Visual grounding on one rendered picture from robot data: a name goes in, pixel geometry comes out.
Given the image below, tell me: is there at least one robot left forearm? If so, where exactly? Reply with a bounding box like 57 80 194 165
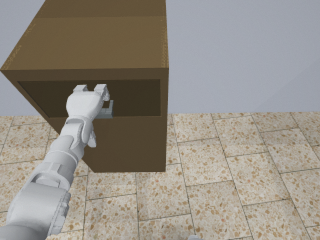
6 115 93 225

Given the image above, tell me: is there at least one robot left upper arm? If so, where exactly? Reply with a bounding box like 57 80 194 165
0 182 71 240

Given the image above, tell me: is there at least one left robot hand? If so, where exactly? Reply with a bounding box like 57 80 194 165
66 84 110 148

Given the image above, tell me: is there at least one drawer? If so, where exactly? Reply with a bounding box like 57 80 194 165
20 79 161 118

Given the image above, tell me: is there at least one handle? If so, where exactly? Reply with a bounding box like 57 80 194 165
95 100 114 119

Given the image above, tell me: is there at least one cabinet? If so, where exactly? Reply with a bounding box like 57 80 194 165
0 0 169 173

